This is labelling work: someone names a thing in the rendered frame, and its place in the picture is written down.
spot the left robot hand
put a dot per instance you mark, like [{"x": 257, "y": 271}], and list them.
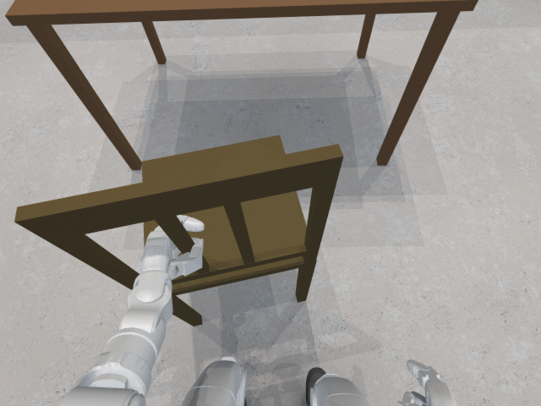
[{"x": 160, "y": 251}]

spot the left robot upper arm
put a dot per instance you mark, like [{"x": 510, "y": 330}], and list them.
[{"x": 103, "y": 396}]

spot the chair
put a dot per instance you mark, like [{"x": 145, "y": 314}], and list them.
[{"x": 244, "y": 193}]

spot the right robot thigh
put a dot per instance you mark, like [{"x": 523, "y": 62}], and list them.
[{"x": 337, "y": 391}]

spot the left robot forearm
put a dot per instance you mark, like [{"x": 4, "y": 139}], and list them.
[{"x": 133, "y": 348}]

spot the table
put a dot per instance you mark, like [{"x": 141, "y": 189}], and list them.
[{"x": 40, "y": 15}]

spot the robot thigh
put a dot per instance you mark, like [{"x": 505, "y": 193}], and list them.
[
  {"x": 222, "y": 383},
  {"x": 337, "y": 391}
]

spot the left robot thigh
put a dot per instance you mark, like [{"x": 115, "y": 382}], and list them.
[{"x": 222, "y": 383}]

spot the right robot hand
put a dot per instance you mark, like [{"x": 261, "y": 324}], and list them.
[{"x": 437, "y": 393}]

